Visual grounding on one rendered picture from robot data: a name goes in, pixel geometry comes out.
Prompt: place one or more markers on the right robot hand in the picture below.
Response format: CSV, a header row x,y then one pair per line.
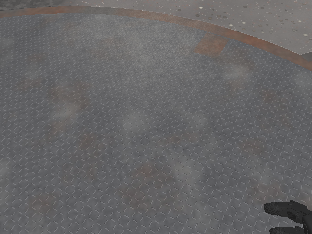
x,y
293,211

